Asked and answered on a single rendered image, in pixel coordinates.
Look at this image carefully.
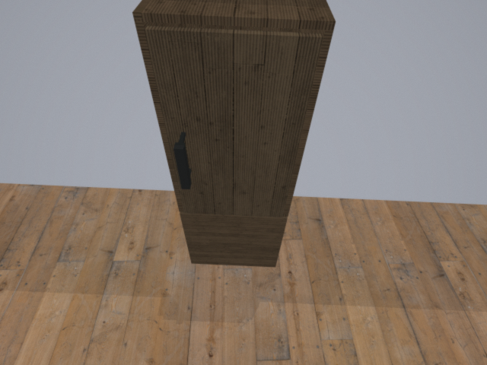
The handle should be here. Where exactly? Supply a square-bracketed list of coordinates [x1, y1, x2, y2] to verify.
[173, 132, 191, 189]

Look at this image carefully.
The cupboard door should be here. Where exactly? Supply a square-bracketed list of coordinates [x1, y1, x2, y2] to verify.
[144, 26, 323, 217]

